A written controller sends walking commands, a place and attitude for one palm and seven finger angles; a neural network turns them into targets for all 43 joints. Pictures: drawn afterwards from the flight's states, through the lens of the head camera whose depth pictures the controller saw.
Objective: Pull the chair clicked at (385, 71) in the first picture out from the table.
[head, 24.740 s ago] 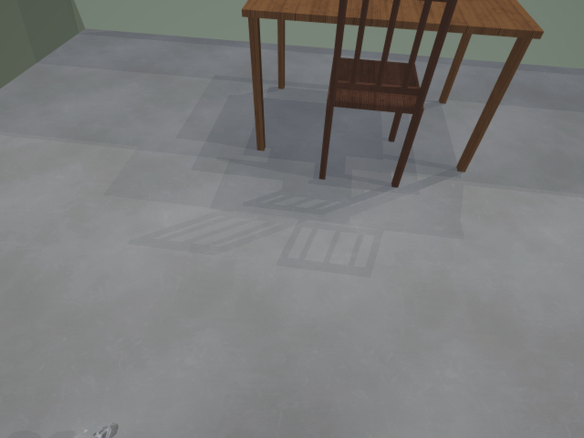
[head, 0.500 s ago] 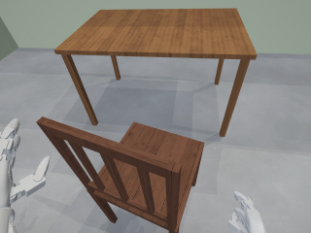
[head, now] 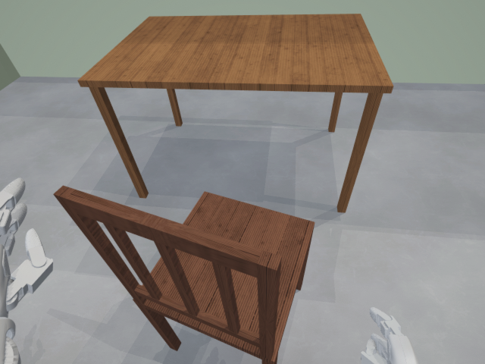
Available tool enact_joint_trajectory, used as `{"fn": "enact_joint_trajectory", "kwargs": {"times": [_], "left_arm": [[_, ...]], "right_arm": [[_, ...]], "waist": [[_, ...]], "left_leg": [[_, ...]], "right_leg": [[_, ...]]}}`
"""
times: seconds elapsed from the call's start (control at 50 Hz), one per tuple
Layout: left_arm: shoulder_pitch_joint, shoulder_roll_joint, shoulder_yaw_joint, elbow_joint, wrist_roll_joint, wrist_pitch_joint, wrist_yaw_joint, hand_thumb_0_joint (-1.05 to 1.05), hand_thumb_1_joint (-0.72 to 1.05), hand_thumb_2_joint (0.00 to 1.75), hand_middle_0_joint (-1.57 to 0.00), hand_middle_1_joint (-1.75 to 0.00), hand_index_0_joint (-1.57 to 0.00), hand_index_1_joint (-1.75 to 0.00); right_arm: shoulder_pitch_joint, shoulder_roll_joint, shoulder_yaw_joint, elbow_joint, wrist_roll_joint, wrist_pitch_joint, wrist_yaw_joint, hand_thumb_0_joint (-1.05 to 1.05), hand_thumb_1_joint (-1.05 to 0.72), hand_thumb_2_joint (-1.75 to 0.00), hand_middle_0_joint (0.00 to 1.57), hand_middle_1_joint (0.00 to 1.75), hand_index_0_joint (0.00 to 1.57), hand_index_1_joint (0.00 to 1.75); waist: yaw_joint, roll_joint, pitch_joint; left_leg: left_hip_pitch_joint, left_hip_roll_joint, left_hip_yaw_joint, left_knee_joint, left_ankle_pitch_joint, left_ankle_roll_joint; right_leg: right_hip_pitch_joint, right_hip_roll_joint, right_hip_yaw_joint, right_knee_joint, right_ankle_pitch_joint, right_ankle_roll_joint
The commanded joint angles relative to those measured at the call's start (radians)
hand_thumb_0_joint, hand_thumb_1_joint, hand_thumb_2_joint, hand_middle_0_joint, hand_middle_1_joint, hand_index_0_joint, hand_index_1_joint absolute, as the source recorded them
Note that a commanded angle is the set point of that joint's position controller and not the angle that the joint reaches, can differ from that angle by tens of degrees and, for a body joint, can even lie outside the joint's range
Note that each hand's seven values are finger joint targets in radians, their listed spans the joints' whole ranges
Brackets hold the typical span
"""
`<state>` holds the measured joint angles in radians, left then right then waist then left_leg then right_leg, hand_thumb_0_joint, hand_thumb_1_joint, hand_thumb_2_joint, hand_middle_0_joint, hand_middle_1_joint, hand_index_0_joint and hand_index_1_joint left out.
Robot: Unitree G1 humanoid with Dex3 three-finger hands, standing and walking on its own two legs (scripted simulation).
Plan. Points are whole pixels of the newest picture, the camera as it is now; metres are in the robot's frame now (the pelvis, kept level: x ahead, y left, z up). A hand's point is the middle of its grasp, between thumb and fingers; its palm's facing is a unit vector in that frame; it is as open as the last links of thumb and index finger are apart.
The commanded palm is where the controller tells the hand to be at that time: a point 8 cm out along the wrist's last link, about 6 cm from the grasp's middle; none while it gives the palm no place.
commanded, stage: step back with the hand held close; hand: left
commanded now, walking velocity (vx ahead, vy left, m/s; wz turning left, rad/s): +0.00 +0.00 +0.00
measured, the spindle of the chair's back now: (180, 281) +0.28 +0.17 -0.07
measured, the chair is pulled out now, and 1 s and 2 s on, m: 0.61 0.61 0.61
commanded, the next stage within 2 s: none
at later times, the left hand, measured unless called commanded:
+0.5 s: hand (32, 293) +0.15 +0.27 +0.16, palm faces +0.42 -0.73 -0.54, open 7.4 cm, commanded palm +0.09 +0.30 +0.18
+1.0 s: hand (8, 322) +0.12 +0.27 +0.16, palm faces +0.46 -0.73 -0.51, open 7.4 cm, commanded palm +0.05 +0.30 +0.18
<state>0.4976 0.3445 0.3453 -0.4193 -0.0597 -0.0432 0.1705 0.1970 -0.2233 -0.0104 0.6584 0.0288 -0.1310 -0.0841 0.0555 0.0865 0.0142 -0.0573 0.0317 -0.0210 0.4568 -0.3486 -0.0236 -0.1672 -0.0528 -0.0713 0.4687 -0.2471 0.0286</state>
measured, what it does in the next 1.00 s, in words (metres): shifts its weight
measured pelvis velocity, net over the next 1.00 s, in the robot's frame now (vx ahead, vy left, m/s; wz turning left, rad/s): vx -0.09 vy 0.00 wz -0.01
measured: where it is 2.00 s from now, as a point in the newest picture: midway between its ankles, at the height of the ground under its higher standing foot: outside the picture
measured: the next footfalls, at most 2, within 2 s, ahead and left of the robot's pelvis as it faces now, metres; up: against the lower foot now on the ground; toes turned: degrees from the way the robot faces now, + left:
none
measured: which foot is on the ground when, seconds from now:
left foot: down 0.00-1.00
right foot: down 0.00-1.00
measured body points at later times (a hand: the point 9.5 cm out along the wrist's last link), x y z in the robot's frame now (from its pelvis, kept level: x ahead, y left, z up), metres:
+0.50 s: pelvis -0.05 +0.00 +0.00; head -0.02 -0.02 +0.44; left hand +0.12 +0.30 +0.18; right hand +0.12 -0.24 -0.10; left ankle -0.06 +0.13 -0.74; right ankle +0.00 -0.14 -0.74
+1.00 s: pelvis -0.09 +0.00 -0.01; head -0.06 +0.00 +0.44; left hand +0.09 +0.31 +0.18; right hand +0.07 -0.24 -0.10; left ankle -0.06 +0.13 -0.74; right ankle +0.00 -0.14 -0.74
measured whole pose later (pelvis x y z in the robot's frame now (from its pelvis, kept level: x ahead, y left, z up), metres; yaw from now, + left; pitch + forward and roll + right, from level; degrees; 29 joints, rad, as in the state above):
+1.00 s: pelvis -0.09 +0.00 -0.01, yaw +0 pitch +1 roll +0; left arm 0.55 0.40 0.43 -0.53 -0.02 -0.14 0.21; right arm 0.22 -0.22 -0.02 0.59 0.02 -0.07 -0.08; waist 0.01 0.02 0.04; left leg -0.36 0.02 -0.02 0.62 -0.28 -0.02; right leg -0.42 -0.06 -0.05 0.52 -0.12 0.03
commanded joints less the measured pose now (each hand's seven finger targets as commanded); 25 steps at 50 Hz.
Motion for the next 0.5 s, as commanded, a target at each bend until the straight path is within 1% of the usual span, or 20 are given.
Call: {"fn": "enact_joint_trajectory", "kwargs": {"times": [0.0, 0.02, 0.04, 0.06, 0.08, 0.1, 0.12, 0.14, 0.18, 0.2, 0.22, 0.24, 0.28, 0.3, 0.34, 0.36, 0.42, 0.44, 0.46, 0.48], "left_arm": [[-0.072, 0.175, 0.113, -0.186, -0.003, -0.055, 0.022, 0.00, 0.90, 0.90, -0.20, -0.30, -0.20, -0.30], [-0.107, 0.158, 0.085, -0.203, -0.001, -0.058, 0.018, 0.00, 0.90, 0.90, -0.20, -0.30, -0.20, -0.30], [-0.312, 0.327, 0.250, -0.273, -0.006, -0.119, 0.022, 0.00, 0.90, 0.90, -0.20, -0.30, -0.20, -0.30], [-0.212, 0.267, 0.214, -0.205, -0.008, -0.126, 0.015, 0.00, 0.90, 0.90, -0.20, -0.30, -0.20, -0.30], [-0.094, 0.186, 0.162, -0.122, -0.003, -0.114, 0.006, 0.00, 0.90, 0.90, -0.20, -0.30, -0.20, -0.30], [-0.050, 0.159, 0.132, -0.136, 0.000, -0.114, 0.002, 0.00, 0.90, 0.90, -0.20, -0.30, -0.20, -0.30], [-0.024, 0.160, 0.133, -0.149, 0.002, -0.115, 0.003, 0.00, 0.90, 0.90, -0.20, -0.30, -0.20, -0.30], [-0.017, 0.184, 0.153, -0.175, 0.006, -0.116, 0.007, 0.00, 0.90, 0.90, -0.20, -0.30, -0.20, -0.30], [0.042, 0.187, 0.162, -0.198, 0.008, -0.118, 0.014, 0.00, 0.90, 0.90, -0.20, -0.30, -0.20, -0.30], [0.050, 0.197, 0.168, -0.223, 0.008, -0.118, 0.016, 0.00, 0.90, 0.90, -0.20, -0.30, -0.20, -0.30], [0.062, 0.214, 0.187, -0.239, 0.007, -0.119, 0.021, 0.00, 0.90, 0.90, -0.20, -0.30, -0.20, -0.30], [0.061, 0.250, 0.216, -0.262, 0.008, -0.119, 0.026, 0.00, 0.90, 0.90, -0.20, -0.30, -0.20, -0.30], [0.082, 0.231, 0.207, -0.264, 0.004, -0.119, 0.029, 0.00, 0.90, 0.90, -0.20, -0.30, -0.20, -0.30], [0.083, 0.234, 0.209, -0.274, 0.003, -0.119, 0.030, 0.00, 0.90, 0.90, -0.20, -0.30, -0.20, -0.30], [0.081, 0.251, 0.224, -0.274, 0.002, -0.118, 0.035, 0.00, 0.90, 0.90, -0.20, -0.30, -0.20, -0.30], [0.083, 0.236, 0.214, -0.267, 0.001, -0.117, 0.037, 0.00, 0.90, 0.90, -0.20, -0.30, -0.20, -0.30], [0.070, 0.222, 0.197, -0.257, 0.004, -0.113, 0.040, 0.00, 0.90, 0.90, -0.20, -0.30, -0.20, -0.30], [0.063, 0.234, 0.204, -0.259, 0.006, -0.112, 0.043, 0.00, 0.90, 0.90, -0.20, -0.30, -0.20, -0.30], [0.061, 0.219, 0.189, -0.263, 0.007, -0.112, 0.045, 0.00, 0.90, 0.90, -0.20, -0.30, -0.20, -0.30], [0.052, 0.222, 0.190, -0.267, 0.009, -0.113, 0.047, 0.00, 0.90, 0.90, -0.20, -0.30, -0.20, -0.30]], "right_arm": [[-0.131, -0.099, -0.030, -0.166, -0.001, -0.058, -0.005, 0.00, -0.90, -0.90, 0.20, 0.30, 0.20, 0.30], [-0.134, -0.101, -0.026, -0.170, -0.004, -0.062, -0.004, 0.00, -0.90, -0.90, 0.20, 0.30, 0.20, 0.30], [-0.103, -0.120, -0.021, -0.211, 0.005, -0.031, -0.004, 0.00, -0.90, -0.90, 0.20, 0.30, 0.20, 0.30], [-0.113, -0.112, -0.035, -0.178, 0.001, -0.018, -0.007, 0.00, -0.90, -0.90, 0.20, 0.30, 0.20, 0.30], [-0.105, -0.112, -0.038, -0.183, -0.002, -0.001, -0.002, 0.00, -0.90, -0.90, 0.20, 0.30, 0.20, 0.30], [-0.111, -0.120, -0.038, -0.197, -0.004, 0.016, 0.005, 0.00, -0.90, -0.90, 0.20, 0.30, 0.20, 0.30], [-0.121, -0.118, -0.038, -0.208, -0.005, 0.032, 0.008, 0.00, -0.90, -0.90, 0.20, 0.30, 0.20, 0.30], [-0.124, -0.124, -0.044, -0.215, -0.006, 0.042, 0.008, 0.00, -0.90, -0.90, 0.20, 0.30, 0.20, 0.30], [-0.136, -0.110, -0.044, -0.229, -0.004, 0.060, 0.007, 0.00, -0.90, -0.90, 0.20, 0.30, 0.20, 0.30], [-0.139, -0.108, -0.044, -0.239, -0.003, 0.067, 0.006, 0.00, -0.90, -0.90, 0.20, 0.30, 0.20, 0.30], [-0.140, -0.104, -0.046, -0.243, -0.002, 0.073, 0.004, 0.00, -0.90, -0.90, 0.20, 0.30, 0.20, 0.30], [-0.139, -0.104, -0.052, -0.241, -0.001, 0.075, -0.002, 0.00, -0.90, -0.90, 0.20, 0.30, 0.20, 0.30], [-0.136, -0.095, -0.050, -0.250, 0.002, 0.078, -0.006, 0.00, -0.90, -0.90, 0.20, 0.30, 0.20, 0.30], [-0.135, -0.096, -0.051, -0.251, 0.003, 0.078, -0.008, 0.00, -0.90, -0.90, 0.20, 0.30, 0.20, 0.30], [-0.134, -0.096, -0.056, -0.243, 0.005, 0.073, -0.015, 0.00, -0.90, -0.90, 0.20, 0.30, 0.20, 0.30], [-0.128, -0.092, -0.052, -0.243, 0.003, 0.073, -0.016, 0.00, -0.90, -0.90, 0.20, 0.30, 0.20, 0.30], [-0.123, -0.096, -0.053, -0.242, 0.003, 0.064, -0.018, 0.00, -0.90, -0.90, 0.20, 0.30, 0.20, 0.30], [-0.123, -0.100, -0.057, -0.234, 0.003, 0.060, -0.021, 0.00, -0.90, -0.90, 0.20, 0.30, 0.20, 0.30], [-0.112, -0.098, -0.051, -0.236, 0.001, 0.059, -0.020, 0.00, -0.90, -0.90, 0.20, 0.30, 0.20, 0.30], [-0.113, -0.100, -0.052, -0.238, 0.001, 0.057, -0.019, 0.00, -0.90, -0.90, 0.20, 0.30, 0.20, 0.30]], "waist": [[0.002, -0.037, -0.065], [-0.004, -0.035, -0.059], [-0.031, 0.032, 0.041], [-0.036, -0.023, 0.034], [-0.042, -0.055, 0.003], [-0.044, -0.046, -0.027], [-0.043, -0.032, -0.045], [-0.040, -0.019, -0.070], [-0.037, -0.019, -0.113], [-0.038, -0.033, -0.130], [-0.037, -0.038, -0.152], [-0.036, -0.031, -0.171], [-0.037, -0.037, -0.175], [-0.037, -0.034, -0.174], [-0.038, -0.018, -0.169], [-0.039, -0.029, -0.165], [-0.039, -0.047, -0.141], [-0.042, -0.034, -0.136], [-0.043, -0.052, -0.134], [-0.042, -0.066, -0.126]], "left_leg": [[-0.103, 0.026, 0.016, -0.076, 0.339, 0.022], [-0.103, 0.022, 0.017, -0.077, 0.334, 0.024], [-0.162, 0.047, 0.000, -0.088, 0.244, 0.037], [-0.171, 0.047, -0.005, -0.073, 0.238, 0.040], [-0.147, 0.044, 0.000, -0.068, 0.263, 0.038], [-0.139, 0.049, -0.001, -0.068, 0.303, 0.037], [-0.142, 0.058, -0.005, -0.074, 0.343, 0.037], [-0.149, 0.064, -0.013, -0.077, 0.383, 0.035], [-0.142, 0.074, -0.015, -0.066, 0.444, 0.036], [-0.143, 0.077, -0.018, -0.060, 0.465, 0.034], [-0.147, 0.079, -0.019, -0.055, 0.480, 0.033], [-0.149, 0.081, -0.024, -0.049, 0.482, 0.032], [-0.161, 0.083, -0.022, -0.047, 0.473, 0.030], [-0.169, 0.086, -0.024, -0.045, 0.471, 0.031], [-0.180, 0.091, -0.028, -0.044, 0.446, 0.034], [-0.200, 0.093, -0.029, -0.045, 0.415, 0.035], [-0.252, 0.084, -0.030, -0.033, 0.292, 0.038], [-0.263, 0.080, -0.026, -0.030, 0.250, 0.038], [-0.282, 0.073, -0.030, -0.028, 0.206, 0.037], [-0.296, 0.067, -0.029, -0.021, 0.159, 0.039]], "right_leg": [[0.096, -0.017, -0.005, -0.037, 0.234, -0.044], [0.091, -0.018, -0.005, -0.038, 0.233, -0.043], [0.033, -0.058, 0.082, -0.082, 0.260, -0.046], [0.035, -0.070, 0.094, -0.089, 0.299, -0.056], [0.050, -0.073, 0.090, -0.077, 0.321, -0.055], [0.065, -0.074, 0.084, -0.062, 0.345, -0.052], [0.077, -0.075, 0.071, -0.047, 0.358, -0.048], [0.099, -0.077, 0.060, -0.029, 0.372, -0.048], [0.104, -0.077, 0.054, -0.006, 0.405, -0.043], [0.104, -0.075, 0.053, 0.005, 0.418, -0.041], [0.110, -0.078, 0.050, 0.015, 0.429, -0.040], [0.118, -0.085, 0.054, 0.024, 0.439, -0.041], [0.102, -0.080, 0.051, 0.039, 0.426, -0.037], [0.094, -0.078, 0.051, 0.044, 0.418, -0.035], [0.077, -0.077, 0.057, 0.050, 0.396, -0.033], [0.075, -0.076, 0.055, 0.051, 0.374, -0.030], [0.051, -0.076, 0.077, 0.034, 0.314, -0.030], [0.046, -0.083, 0.089, 0.023, 0.305, -0.035], [0.046, -0.086, 0.093, 0.016, 0.270, -0.037], [0.026, -0.088, 0.105, 0.002, 0.219, -0.039]]}}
